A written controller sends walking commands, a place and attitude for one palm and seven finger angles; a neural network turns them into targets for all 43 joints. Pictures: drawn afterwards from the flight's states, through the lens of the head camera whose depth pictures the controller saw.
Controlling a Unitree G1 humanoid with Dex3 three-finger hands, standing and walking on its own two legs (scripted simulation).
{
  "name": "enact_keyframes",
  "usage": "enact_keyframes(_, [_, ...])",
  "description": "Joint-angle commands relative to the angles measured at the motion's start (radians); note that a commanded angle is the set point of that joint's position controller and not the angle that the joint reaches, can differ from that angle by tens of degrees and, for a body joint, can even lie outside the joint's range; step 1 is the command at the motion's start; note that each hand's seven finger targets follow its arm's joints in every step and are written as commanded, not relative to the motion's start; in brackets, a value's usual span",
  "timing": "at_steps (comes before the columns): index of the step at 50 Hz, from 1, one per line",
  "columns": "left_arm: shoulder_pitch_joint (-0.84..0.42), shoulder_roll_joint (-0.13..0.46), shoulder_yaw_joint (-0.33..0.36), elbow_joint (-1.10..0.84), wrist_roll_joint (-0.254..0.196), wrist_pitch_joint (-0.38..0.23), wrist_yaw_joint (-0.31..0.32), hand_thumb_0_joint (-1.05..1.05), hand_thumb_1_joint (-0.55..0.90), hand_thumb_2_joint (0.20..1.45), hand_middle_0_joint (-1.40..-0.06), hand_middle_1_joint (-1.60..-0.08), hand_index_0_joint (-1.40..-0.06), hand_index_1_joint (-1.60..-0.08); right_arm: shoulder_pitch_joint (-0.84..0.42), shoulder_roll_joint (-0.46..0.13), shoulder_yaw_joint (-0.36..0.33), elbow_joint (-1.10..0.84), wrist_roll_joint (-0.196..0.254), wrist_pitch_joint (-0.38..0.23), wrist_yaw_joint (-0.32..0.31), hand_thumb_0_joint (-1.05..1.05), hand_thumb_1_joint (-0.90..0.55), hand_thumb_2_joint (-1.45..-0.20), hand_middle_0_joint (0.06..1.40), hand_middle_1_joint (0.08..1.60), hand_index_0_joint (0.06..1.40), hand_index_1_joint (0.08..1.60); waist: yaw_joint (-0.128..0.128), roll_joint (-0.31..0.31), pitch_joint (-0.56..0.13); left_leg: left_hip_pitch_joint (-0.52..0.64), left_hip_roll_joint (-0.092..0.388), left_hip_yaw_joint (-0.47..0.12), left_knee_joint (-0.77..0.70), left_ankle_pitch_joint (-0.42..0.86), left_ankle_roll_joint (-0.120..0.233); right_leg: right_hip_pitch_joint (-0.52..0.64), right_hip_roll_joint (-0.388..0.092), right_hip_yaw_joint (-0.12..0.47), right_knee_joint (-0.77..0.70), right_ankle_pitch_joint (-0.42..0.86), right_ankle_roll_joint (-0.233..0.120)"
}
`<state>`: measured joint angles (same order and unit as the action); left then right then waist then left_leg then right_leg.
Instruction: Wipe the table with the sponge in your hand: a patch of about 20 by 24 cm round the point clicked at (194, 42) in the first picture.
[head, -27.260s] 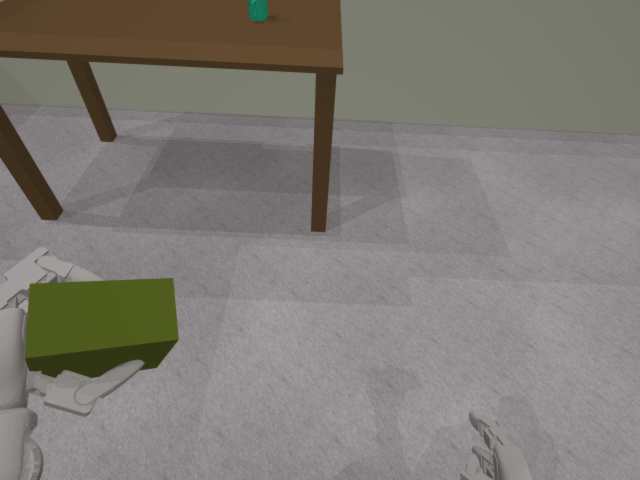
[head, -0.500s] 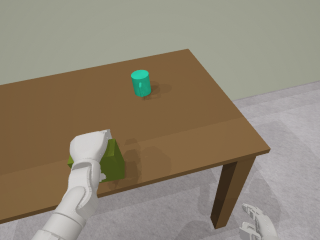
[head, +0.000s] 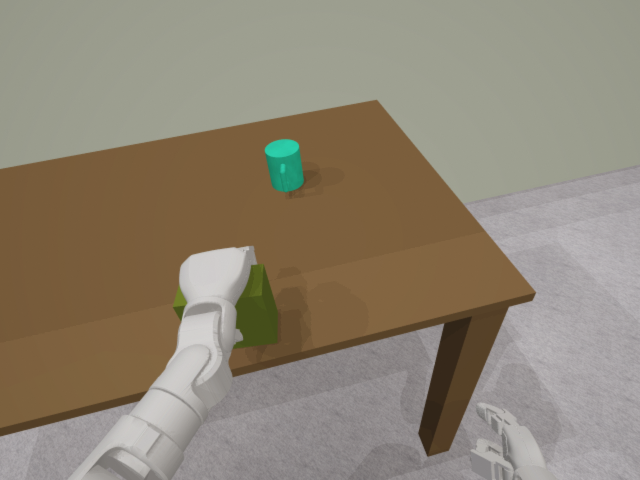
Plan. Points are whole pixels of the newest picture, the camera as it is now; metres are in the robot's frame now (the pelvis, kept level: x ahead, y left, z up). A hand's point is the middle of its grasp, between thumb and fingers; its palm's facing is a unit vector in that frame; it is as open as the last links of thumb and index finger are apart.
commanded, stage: wipe forward along the third lane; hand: left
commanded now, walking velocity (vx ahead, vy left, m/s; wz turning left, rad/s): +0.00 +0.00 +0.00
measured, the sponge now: (233, 316) +0.33 +0.18 +0.02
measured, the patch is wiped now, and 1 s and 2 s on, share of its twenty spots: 0.65 0.85 1.00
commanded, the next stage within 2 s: wipe back along the third lane in 1.66 s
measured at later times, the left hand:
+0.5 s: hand (242, 278) +0.37 +0.17 +0.06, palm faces -0.04 -0.04 -1.00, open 10.1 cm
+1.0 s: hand (246, 249) +0.43 +0.18 +0.06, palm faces -0.07 -0.01 -1.00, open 10.1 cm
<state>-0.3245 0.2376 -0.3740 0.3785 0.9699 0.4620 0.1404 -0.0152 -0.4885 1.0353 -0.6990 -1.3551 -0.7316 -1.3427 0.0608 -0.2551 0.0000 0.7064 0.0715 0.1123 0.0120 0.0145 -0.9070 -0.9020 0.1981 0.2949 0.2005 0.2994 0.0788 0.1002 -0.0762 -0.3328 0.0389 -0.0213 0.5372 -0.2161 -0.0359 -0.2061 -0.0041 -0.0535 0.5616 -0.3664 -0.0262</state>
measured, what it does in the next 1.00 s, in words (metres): stands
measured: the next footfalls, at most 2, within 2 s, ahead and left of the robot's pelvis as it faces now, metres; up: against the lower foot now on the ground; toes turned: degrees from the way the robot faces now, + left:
none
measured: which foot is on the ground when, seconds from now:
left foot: down 0.00-1.00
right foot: down 0.00-1.00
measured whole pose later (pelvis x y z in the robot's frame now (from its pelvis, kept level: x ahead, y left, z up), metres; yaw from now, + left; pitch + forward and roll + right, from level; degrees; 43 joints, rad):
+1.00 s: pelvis -0.01 +0.00 -0.01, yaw -1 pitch +8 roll -1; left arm -0.82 0.25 -0.20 1.06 0.99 0.37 0.24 -0.01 -0.50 1.04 -0.71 -1.35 -0.75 -1.33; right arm 0.20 -0.26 -0.02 0.80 0.05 0.15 0.00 0.01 -0.91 -0.90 0.20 0.29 0.20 0.30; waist -0.04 0.08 -0.12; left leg -0.53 0.06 -0.02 0.61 -0.22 -0.03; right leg -0.40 0.02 -0.04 0.62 -0.36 -0.03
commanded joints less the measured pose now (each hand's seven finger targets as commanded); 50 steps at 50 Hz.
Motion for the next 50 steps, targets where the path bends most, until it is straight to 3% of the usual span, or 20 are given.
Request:
enact_keyframes(1, [-0.367,0.000,0.018,-0.135,-0.002,-0.029,0.039,0.000,0.100,1.300,-1.200,-1.600,-1.200,-1.600,-0.171,-0.092,-0.041,-0.152,0.003,-0.053,0.010,0.000,-0.900,-0.900,0.200,0.300,0.200,0.300,-0.038,-0.158,-0.196,0.185,-0.067,0.054,-0.020,0.154,0.071,-0.077,0.047,-0.002,-0.099,0.342,-0.026])
enact_keyframes(2, [-0.345,0.031,0.054,-0.133,-0.005,-0.027,0.043,0.000,0.100,1.300,-1.200,-1.600,-1.200,-1.600,-0.180,-0.093,-0.041,-0.159,0.001,-0.051,0.011,0.000,-0.900,-0.900,0.200,0.300,0.200,0.300,-0.023,-0.163,-0.203,0.181,-0.067,0.053,-0.026,0.149,0.071,-0.066,0.048,0.008,-0.107,0.332,-0.029])
enact_keyframes(5, [-0.428,0.029,0.054,-0.042,0.003,-0.015,0.060,0.000,0.100,1.300,-1.200,-1.600,-1.200,-1.600,-0.167,-0.095,-0.036,-0.133,0.004,-0.042,0.005,0.000,-0.900,-0.900,0.200,0.300,0.200,0.300,-0.046,-0.177,-0.147,0.153,-0.065,0.058,-0.029,0.106,0.069,-0.108,0.044,0.001,-0.111,0.287,-0.022])
enact_keyframes(7, [-0.428,0.077,0.101,-0.019,0.004,-0.005,0.069,0.000,0.100,1.300,-1.200,-1.600,-1.200,-1.600,-0.167,-0.097,-0.037,-0.135,0.001,-0.041,0.000,0.000,-0.900,-0.900,0.200,0.300,0.200,0.300,-0.025,-0.157,-0.182,0.148,-0.068,0.058,-0.034,0.107,0.068,-0.089,0.048,0.010,-0.113,0.283,-0.026])
enact_keyframes(9, [-0.458,0.039,0.077,0.029,0.002,-0.005,0.075,0.000,0.100,1.300,-1.200,-1.600,-1.200,-1.600,-0.149,-0.096,-0.038,-0.126,0.001,-0.042,-0.004,0.000,-0.900,-0.900,0.200,0.300,0.200,0.300,-0.044,-0.189,-0.183,0.139,-0.072,0.062,-0.023,0.102,0.072,-0.096,0.045,0.005,-0.109,0.289,-0.019])
enact_keyframes(12, [-0.459,0.119,0.151,0.075,0.019,0.001,0.077,0.000,0.100,1.300,-1.200,-1.600,-1.200,-1.600,-0.144,-0.105,-0.038,-0.119,-0.003,-0.028,-0.012,0.000,-0.900,-0.900,0.200,0.300,0.200,0.300,-0.027,-0.173,-0.198,0.122,-0.070,0.062,-0.026,0.103,0.069,-0.086,0.045,0.021,-0.111,0.294,-0.023])
enact_keyframes(14, [-0.507,0.052,0.089,0.093,0.021,-0.005,0.076,0.000,0.100,1.300,-1.200,-1.600,-1.200,-1.600,-0.123,-0.101,-0.039,-0.119,-0.002,-0.028,-0.010,0.000,-0.900,-0.900,0.200,0.300,0.200,0.300,-0.054,-0.167,-0.199,0.121,-0.073,0.064,-0.015,0.104,0.072,-0.101,0.043,0.010,-0.100,0.306,-0.019])
enact_keyframes(17, [-0.494,0.109,0.150,0.152,0.023,-0.007,0.075,0.000,0.100,1.300,-1.200,-1.600,-1.200,-1.600,-0.115,-0.108,-0.041,-0.116,-0.005,-0.018,-0.015,0.000,-0.900,-0.900,0.200,0.300,0.200,0.300,-0.042,-0.180,-0.188,0.096,-0.070,0.060,-0.018,0.092,0.072,-0.107,0.045,0.021,-0.109,0.292,-0.020])
enact_keyframes(19, [-0.540,0.089,0.126,0.176,0.026,-0.018,0.080,0.000,0.100,1.300,-1.200,-1.600,-1.200,-1.600,-0.093,-0.107,-0.045,-0.107,-0.004,-0.020,-0.018,0.000,-0.900,-0.900,0.200,0.300,0.200,0.300,-0.066,-0.186,-0.190,0.094,-0.070,0.065,-0.004,0.085,0.075,-0.121,0.042,0.019,-0.103,0.294,-0.014])
enact_keyframes(22, [-0.549,0.131,0.169,0.231,0.029,-0.022,0.083,0.000,0.100,1.300,-1.200,-1.600,-1.200,-1.600,-0.081,-0.114,-0.045,-0.100,-0.005,-0.012,-0.023,0.000,-0.900,-0.900,0.200,0.300,0.200,0.300,-0.059,-0.185,-0.191,0.074,-0.067,0.059,-0.009,0.073,0.072,-0.132,0.046,0.025,-0.106,0.272,-0.016])
enact_keyframes(24, [-0.598,0.091,0.129,0.261,0.029,-0.030,0.088,0.000,0.100,1.300,-1.200,-1.600,-1.200,-1.600,-0.062,-0.112,-0.048,-0.093,-0.005,-0.013,-0.022,0.000,-0.900,-0.900,0.200,0.300,0.200,0.300,-0.081,-0.183,-0.184,0.067,-0.068,0.064,0.002,0.066,0.075,-0.151,0.043,0.018,-0.098,0.273,-0.012])
enact_keyframes(26, [-0.622,0.105,0.140,0.303,0.034,-0.033,0.093,0.000,0.100,1.300,-1.200,-1.600,-1.200,-1.600,-0.048,-0.115,-0.051,-0.083,-0.006,-0.009,-0.022,0.000,-0.900,-0.900,0.200,0.300,0.200,0.300,-0.084,-0.166,-0.190,0.062,-0.067,0.064,0.009,0.064,0.074,-0.163,0.044,0.020,-0.095,0.268,-0.013])
enact_keyframes(27, [-0.601,0.145,0.186,0.317,0.035,-0.036,0.096,0.000,0.100,1.300,-1.200,-1.600,-1.200,-1.600,-0.042,-0.117,-0.053,-0.082,-0.010,-0.007,-0.023,0.000,-0.900,-0.900,0.200,0.300,0.200,0.300,-0.069,-0.183,-0.216,0.058,-0.064,0.059,0.006,0.077,0.075,-0.145,0.048,0.021,-0.094,0.280,-0.015])
enact_keyframes(30, [-0.664,0.109,0.140,0.363,0.039,-0.046,0.099,0.000,0.100,1.300,-1.200,-1.600,-1.200,-1.600,-0.026,-0.118,-0.053,-0.074,-0.007,-0.003,-0.022,0.000,-0.900,-0.900,0.200,0.300,0.200,0.300,-0.097,-0.164,-0.189,0.040,-0.064,0.062,0.014,0.053,0.073,-0.180,0.044,0.020,-0.091,0.255,-0.011])
enact_keyframes(37, [-0.765,0.164,0.195,0.462,0.035,-0.074,0.116,0.000,0.100,1.300,-1.200,-1.600,-1.200,-1.600,0.019,-0.121,-0.057,-0.054,-0.012,-0.001,-0.023,0.000,-0.900,-0.900,0.200,0.300,0.200,0.300,-0.106,-0.193,-0.239,0.018,-0.056,0.052,0.019,0.058,0.077,-0.180,0.050,0.018,-0.083,0.257,-0.008])
enact_keyframes(39, [-0.792,0.135,0.166,0.495,0.039,-0.081,0.121,0.000,0.100,1.300,-1.200,-1.600,-1.200,-1.600,0.034,-0.121,-0.059,-0.045,-0.013,-0.003,-0.021,0.000,-0.900,-0.900,0.200,0.300,0.200,0.300,-0.122,-0.168,-0.224,0.016,-0.056,0.057,0.028,0.050,0.078,-0.204,0.049,0.016,-0.078,0.249,-0.006])
enact_keyframes(42, [-0.819,0.187,0.209,0.527,0.039,-0.084,0.128,0.000,0.100,1.300,-1.200,-1.600,-1.200,-1.600,0.048,-0.124,-0.061,-0.038,-0.015,0.000,-0.019,0.000,-0.900,-0.900,0.200,0.300,0.200,0.300,-0.119,-0.168,-0.258,0.006,-0.052,0.051,0.028,0.068,0.077,-0.187,0.049,0.022,-0.074,0.267,-0.005])
enact_keyframes(46, [-0.869,0.159,0.180,0.564,0.045,-0.086,0.137,0.000,0.100,1.300,-1.200,-1.600,-1.200,-1.600,0.077,-0.125,-0.065,-0.023,-0.017,-0.002,-0.010,0.000,-0.900,-0.900,0.200,0.300,0.200,0.300,-0.142,-0.141,-0.262,0.014,-0.049,0.057,0.043,0.074,0.080,-0.211,0.053,0.019,-0.068,0.284,-0.005])
enact_keyframes(48, [-0.867,0.207,0.219,0.594,0.046,-0.089,0.138,0.000,0.100,1.300,-1.200,-1.600,-1.200,-1.600,0.087,-0.133,-0.067,-0.017,-0.018,0.000,-0.011,0.000,-0.900,-0.900,0.200,0.300,0.200,0.300,-0.143,-0.184,-0.276,-0.006,-0.048,0.055,0.049,0.086,0.081,-0.192,0.051,0.023,-0.062,0.313,0.000])
enact_keyframes(50, [-0.896,0.179,0.190,0.598,0.052,-0.086,0.139,0.000,0.100,1.300,-1.200,-1.600,-1.200,-1.600,0.098,-0.130,-0.065,-0.015,-0.019,0.000,-0.006,0.000,-0.900,-0.900,0.200,0.300,0.200,0.300,-0.151,-0.149,-0.276,-0.005,-0.048,0.055,0.048,0.087,0.079,-0.207,0.053,0.017,-0.058,0.312,-0.002])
